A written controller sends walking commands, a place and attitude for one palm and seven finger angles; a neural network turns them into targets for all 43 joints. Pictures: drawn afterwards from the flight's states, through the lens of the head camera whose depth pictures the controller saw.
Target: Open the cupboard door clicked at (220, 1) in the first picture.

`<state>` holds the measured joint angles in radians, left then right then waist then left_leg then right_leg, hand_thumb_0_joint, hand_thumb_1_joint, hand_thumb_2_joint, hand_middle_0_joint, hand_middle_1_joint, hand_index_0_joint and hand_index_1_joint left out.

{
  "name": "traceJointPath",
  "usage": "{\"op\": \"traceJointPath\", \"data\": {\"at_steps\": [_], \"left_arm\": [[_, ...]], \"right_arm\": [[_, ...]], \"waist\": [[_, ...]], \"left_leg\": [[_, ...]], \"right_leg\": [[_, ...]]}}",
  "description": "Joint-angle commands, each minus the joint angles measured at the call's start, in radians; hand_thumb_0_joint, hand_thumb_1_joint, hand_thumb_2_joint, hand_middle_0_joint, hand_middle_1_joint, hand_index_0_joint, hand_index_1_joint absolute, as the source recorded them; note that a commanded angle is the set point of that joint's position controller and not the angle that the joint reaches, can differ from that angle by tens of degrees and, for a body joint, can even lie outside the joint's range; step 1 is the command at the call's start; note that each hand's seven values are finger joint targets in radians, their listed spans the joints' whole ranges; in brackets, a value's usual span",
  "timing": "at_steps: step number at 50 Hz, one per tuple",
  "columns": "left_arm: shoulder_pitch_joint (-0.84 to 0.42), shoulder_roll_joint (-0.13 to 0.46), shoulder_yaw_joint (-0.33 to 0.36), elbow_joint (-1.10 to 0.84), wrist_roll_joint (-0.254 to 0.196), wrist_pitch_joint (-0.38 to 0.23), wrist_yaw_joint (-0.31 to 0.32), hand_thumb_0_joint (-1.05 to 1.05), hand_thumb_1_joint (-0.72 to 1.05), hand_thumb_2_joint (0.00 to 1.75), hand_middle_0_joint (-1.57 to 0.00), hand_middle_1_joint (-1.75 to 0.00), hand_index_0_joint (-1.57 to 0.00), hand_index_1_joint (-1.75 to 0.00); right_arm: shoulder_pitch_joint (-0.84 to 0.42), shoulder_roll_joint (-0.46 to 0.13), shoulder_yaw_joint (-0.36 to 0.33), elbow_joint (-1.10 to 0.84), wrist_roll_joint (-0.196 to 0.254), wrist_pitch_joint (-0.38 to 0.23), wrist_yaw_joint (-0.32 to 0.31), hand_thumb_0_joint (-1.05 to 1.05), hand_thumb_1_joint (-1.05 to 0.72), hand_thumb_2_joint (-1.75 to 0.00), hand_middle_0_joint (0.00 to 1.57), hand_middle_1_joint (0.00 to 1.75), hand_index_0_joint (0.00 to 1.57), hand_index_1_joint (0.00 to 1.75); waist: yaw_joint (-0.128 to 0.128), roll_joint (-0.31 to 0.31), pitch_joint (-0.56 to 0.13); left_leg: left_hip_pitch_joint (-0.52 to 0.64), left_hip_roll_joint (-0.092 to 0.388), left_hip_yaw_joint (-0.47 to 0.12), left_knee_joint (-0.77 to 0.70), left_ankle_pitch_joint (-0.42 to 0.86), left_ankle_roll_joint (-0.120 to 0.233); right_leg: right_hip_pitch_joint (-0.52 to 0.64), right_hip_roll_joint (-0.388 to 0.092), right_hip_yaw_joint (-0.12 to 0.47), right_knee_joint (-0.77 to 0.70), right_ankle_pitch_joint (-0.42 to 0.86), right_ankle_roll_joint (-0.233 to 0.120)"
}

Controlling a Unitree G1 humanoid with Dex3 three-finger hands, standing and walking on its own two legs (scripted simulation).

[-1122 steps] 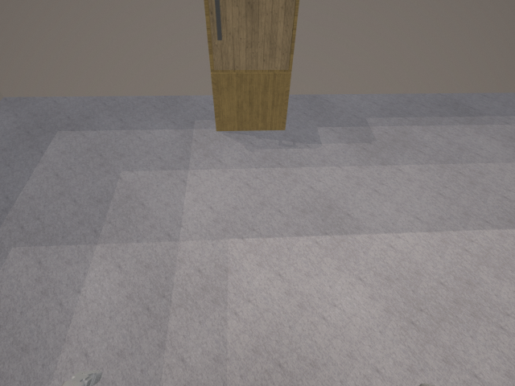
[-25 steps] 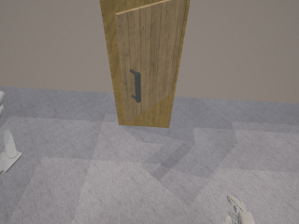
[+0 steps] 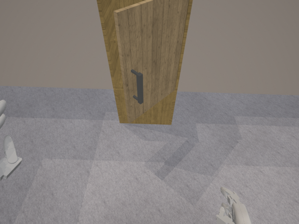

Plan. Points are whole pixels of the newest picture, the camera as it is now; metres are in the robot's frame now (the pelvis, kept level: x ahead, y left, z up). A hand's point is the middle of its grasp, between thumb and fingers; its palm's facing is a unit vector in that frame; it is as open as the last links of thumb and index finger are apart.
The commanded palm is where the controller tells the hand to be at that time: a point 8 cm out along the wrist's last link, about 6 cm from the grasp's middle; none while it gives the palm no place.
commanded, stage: stop stepping back and stand still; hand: left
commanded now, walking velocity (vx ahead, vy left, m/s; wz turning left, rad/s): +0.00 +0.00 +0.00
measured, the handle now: (137, 87) +0.69 +0.09 -0.09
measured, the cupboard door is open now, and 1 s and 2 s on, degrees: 47 47 47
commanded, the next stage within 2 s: let the arm hang, fingers relaxed in 0.66 s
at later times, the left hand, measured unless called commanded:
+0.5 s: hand (6, 166) +0.19 +0.28 +0.15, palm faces +0.41 -0.79 -0.46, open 7.4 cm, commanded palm +0.13 +0.32 +0.17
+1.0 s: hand out of the picture +0.09 +0.21 -0.14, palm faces -0.06 -0.96 -0.29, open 7.4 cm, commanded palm none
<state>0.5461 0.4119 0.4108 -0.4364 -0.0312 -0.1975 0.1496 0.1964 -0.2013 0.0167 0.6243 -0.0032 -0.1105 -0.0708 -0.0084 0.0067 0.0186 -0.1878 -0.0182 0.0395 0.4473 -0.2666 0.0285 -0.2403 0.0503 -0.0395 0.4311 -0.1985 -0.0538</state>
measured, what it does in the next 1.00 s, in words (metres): stands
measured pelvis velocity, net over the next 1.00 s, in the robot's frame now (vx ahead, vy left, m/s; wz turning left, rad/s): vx -0.02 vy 0.01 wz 0.00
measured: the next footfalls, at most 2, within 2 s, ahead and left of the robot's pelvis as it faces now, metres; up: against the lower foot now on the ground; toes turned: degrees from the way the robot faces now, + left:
none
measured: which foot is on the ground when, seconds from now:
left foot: down 0.00-1.00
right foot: down 0.00-1.00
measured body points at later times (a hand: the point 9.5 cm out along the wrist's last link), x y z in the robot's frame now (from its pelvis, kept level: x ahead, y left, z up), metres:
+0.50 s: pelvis -0.01 +0.02 +0.00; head +0.01 +0.02 +0.45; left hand +0.17 +0.32 +0.17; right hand +0.16 -0.21 -0.08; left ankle -0.02 +0.10 -0.74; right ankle +0.02 -0.08 -0.74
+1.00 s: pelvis -0.02 +0.01 -0.01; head +0.00 +0.00 +0.44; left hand +0.09 +0.26 -0.12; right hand +0.09 -0.25 -0.14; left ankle -0.02 +0.10 -0.74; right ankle +0.02 -0.08 -0.74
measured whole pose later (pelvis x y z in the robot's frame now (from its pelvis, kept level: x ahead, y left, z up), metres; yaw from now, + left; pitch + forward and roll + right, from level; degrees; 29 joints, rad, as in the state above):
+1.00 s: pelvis -0.02 +0.01 -0.01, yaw +0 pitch +0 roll +1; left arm 0.23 0.24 0.00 0.74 0.04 0.05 0.00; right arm 0.14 -0.29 0.00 0.88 -0.03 -0.01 0.01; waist -0.02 0.02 0.05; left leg -0.24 -0.06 0.06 0.50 -0.26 0.06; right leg -0.32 0.01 -0.02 0.54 -0.23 -0.04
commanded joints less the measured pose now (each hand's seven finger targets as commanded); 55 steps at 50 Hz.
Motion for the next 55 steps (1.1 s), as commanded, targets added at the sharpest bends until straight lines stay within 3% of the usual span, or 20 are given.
{"op": "traceJointPath", "data": {"at_steps": [1,2,8,11,24,37,38,39,40,42,43,44,46,47,51,52,53,55], "left_arm": [[0.041,0.163,0.122,-0.202,-0.014,-0.053,0.017,0.0,0.9,0.9,-0.2,-0.3,-0.2,-0.3],[0.038,0.167,0.126,-0.21,-0.015,-0.054,0.018,0.0,0.9,0.9,-0.2,-0.3,-0.2,-0.3],[-0.006,0.178,0.131,-0.235,-0.015,-0.052,0.021,0.0,0.9,0.9,-0.2,-0.3,-0.2,-0.3],[-0.019,0.154,0.109,-0.212,-0.013,-0.051,0.021,0.0,0.9,0.9,-0.2,-0.3,-0.2,-0.3],[-0.032,0.154,0.104,-0.204,-0.009,-0.051,0.022,0.0,0.9,0.9,-0.2,-0.3,-0.2,-0.3],[-0.018,0.146,0.102,-0.191,-0.01,-0.056,0.023,0.0,0.9,0.9,-0.2,-0.3,-0.2,-0.3],[-0.107,-0.039,-0.36,0.569,0.041,0.052,-0.102,0.0,0.9,0.9,-0.2,-0.3,-0.2,-0.3],[-0.129,-0.026,-0.296,0.608,0.056,0.152,-0.13,0.0,0.9,0.9,-0.2,-0.3,-0.2,-0.3],[-0.151,-0.035,-0.295,0.628,0.06,0.177,-0.134,0.0,0.9,0.9,-0.2,-0.3,-0.2,-0.3],[-0.198,-0.023,-0.305,0.718,0.064,0.182,-0.136,0.0,0.9,0.9,-0.2,-0.3,-0.2,-0.3],[-0.217,-0.002,-0.31,0.777,0.069,0.179,-0.137,0.0,0.9,0.9,-0.2,-0.3,-0.2,-0.3],[-0.232,0.01,-0.313,0.844,0.071,0.18,-0.138,0.0,0.9,0.9,-0.2,-0.3,-0.2,-0.3],[-0.288,0.035,-0.329,0.982,0.07,0.183,-0.139,0.0,0.9,0.9,-0.2,-0.3,-0.2,-0.3],[-0.316,0.04,-0.341,1.045,0.067,0.184,-0.138,0.0,0.9,0.9,-0.2,-0.3,-0.2,-0.3],[-0.351,0.023,-0.372,1.249,0.053,0.182,-0.133,0.0,0.9,0.9,-0.2,-0.3,-0.2,-0.3],[-0.343,0.018,-0.376,1.292,0.05,0.181,-0.133,0.0,0.9,0.9,-0.2,-0.3,-0.2,-0.3],[-0.338,0.016,-0.376,1.326,0.05,0.178,-0.131,0.0,0.9,0.9,-0.2,-0.3,-0.2,-0.3],[-0.33,-0.016,-0.372,1.39,0.046,0.178,-0.131,0.0,0.9,0.9,-0.2,-0.3,-0.2,-0.3]], "right_arm": [[-0.07,-0.131,-0.049,-0.157,0.009,-0.041,-0.004,0.0,-0.9,-0.9,0.2,0.3,0.2,0.3],[-0.071,-0.13,-0.05,-0.158,0.009,-0.036,-0.005,0.0,-0.9,-0.9,0.2,0.3,0.2,0.3],[-0.082,-0.132,-0.048,-0.168,0.005,-0.029,-0.015,0.0,-0.9,-0.9,0.2,0.3,0.2,0.3],[-0.077,-0.133,-0.047,-0.168,0.006,-0.028,-0.017,0.0,-0.9,-0.9,0.2,0.3,0.2,0.3],[-0.084,-0.135,-0.046,-0.165,0.002,-0.032,-0.017,0.0,-0.9,-0.9,0.2,0.3,0.2,0.3],[-0.078,-0.141,-0.049,-0.159,0.002,-0.037,-0.016,0.0,-0.9,-0.9,0.2,0.3,0.2,0.3],[-0.123,-0.225,-0.086,0.086,0.032,-0.113,0.074,0.0,-0.9,-0.9,0.2,0.3,0.2,0.3],[-0.022,-0.271,-0.099,0.113,0.006,-0.034,0.081,0.0,-0.9,-0.9,0.2,0.3,0.2,0.3],[-0.004,-0.248,-0.091,0.106,0.001,0.003,0.077,0.0,-0.9,-0.9,0.2,0.3,0.2,0.3],[-0.031,-0.254,-0.076,0.098,-0.01,0.032,0.072,0.0,-0.9,-0.9,0.2,0.3,0.2,0.3],[-0.04,-0.259,-0.075,0.103,-0.015,0.04,0.073,0.0,-0.9,-0.9,0.2,0.3,0.2,0.3],[-0.052,-0.263,-0.073,0.116,-0.019,0.048,0.073,0.0,-0.9,-0.9,0.2,0.3,0.2,0.3],[-0.06,-0.261,-0.068,0.156,-0.022,0.066,0.071,0.0,-0.9,-0.9,0.2,0.3,0.2,0.3],[-0.057,-0.254,-0.062,0.179,-0.021,0.074,0.07,0.0,-0.9,-0.9,0.2,0.3,0.2,0.3],[-0.05,-0.215,-0.039,0.271,-0.018,0.088,0.064,0.0,-0.9,-0.9,0.2,0.3,0.2,0.3],[-0.047,-0.204,-0.035,0.294,-0.017,0.091,0.062,0.0,-0.9,-0.9,0.2,0.3,0.2,0.3],[-0.034,-0.199,-0.035,0.311,-0.013,0.094,0.059,0.0,-0.9,-0.9,0.2,0.3,0.2,0.3],[-0.015,-0.179,-0.033,0.354,-0.018,0.1,0.054,0.0,-0.9,-0.9,0.2,0.3,0.2,0.3]], "waist": [[0.006,0.048,-0.163],[0.006,0.033,-0.162],[0.007,0.08,-0.132],[0.008,0.073,-0.123],[0.012,0.063,-0.094],[0.012,0.046,-0.111],[-0.051,0.014,0.017],[-0.033,0.025,-0.034],[-0.029,0.012,-0.075],[-0.008,-0.051,-0.083],[0.004,-0.093,-0.105],[0.015,-0.125,-0.102],[0.012,-0.139,-0.086],[0.005,-0.125,-0.077],[0.004,0.046,-0.067],[0.006,0.068,-0.059],[0.004,0.051,-0.058],[0.005,0.108,-0.033]], "left_leg": [[-0.038,0.109,-0.086,-0.051,0.351,-0.025],[-0.043,0.108,-0.086,-0.053,0.336,-0.026],[-0.058,0.108,-0.091,-0.092,0.255,-0.028],[-0.066,0.106,-0.092,-0.106,0.217,-0.025],[-0.104,0.102,-0.109,-0.145,0.122,-0.031],[-0.113,0.096,-0.108,-0.142,0.106,-0.026],[-0.075,0.112,-0.126,0.031,0.298,-0.02],[-0.054,0.132,-0.135,-0.006,0.39,-0.026],[-0.059,0.149,-0.16,-0.012,0.381,0.005],[-0.109,0.17,-0.202,-0.04,0.338,0.05],[-0.109,0.165,-0.203,-0.041,0.324,0.055],[-0.113,0.148,-0.189,-0.038,0.282,0.053],[-0.086,0.102,-0.152,-0.027,0.18,0.034],[-0.059,0.085,-0.138,-0.029,0.137,0.028],[-0.008,0.092,-0.128,-0.088,0.113,0.017],[-0.006,0.094,-0.123,-0.098,0.096,0.014],[0.0,0.098,-0.122,-0.099,0.088,0.012],[-0.006,0.098,-0.121,-0.117,0.042,0.009]], "right_leg": [[0.175,-0.109,0.115,0.001,0.355,0.035],[0.176,-0.108,0.113,-0.002,0.346,0.036],[0.152,-0.098,0.107,-0.018,0.253,0.039],[0.151,-0.095,0.105,-0.026,0.225,0.043],[0.142,-0.09,0.095,-0.056,0.146,0.046],[0.151,-0.091,0.093,-0.061,0.142,0.048],[-0.096,-0.131,0.039,0.049,0.165,0.029],[-0.092,-0.141,0.097,0.035,0.113,0.019],[-0.083,-0.112,0.071,0.079,0.034,0.013],[-0.032,-0.091,0.076,0.14,-0.009,0.012],[0.003,-0.096,0.095,0.127,0.006,0.006],[0.026,-0.112,0.111,0.098,0.043,0.003],[0.03,-0.148,0.169,0.03,0.09,-0.014],[0.018,-0.162,0.194,0.0,0.086,-0.023],[0.044,-0.155,0.198,-0.049,0.054,-0.022],[0.052,-0.155,0.198,-0.067,0.037,-0.019],[0.061,-0.155,0.196,-0.087,0.022,-0.017],[0.062,-0.157,0.194,-0.12,-0.023,-0.021]]}}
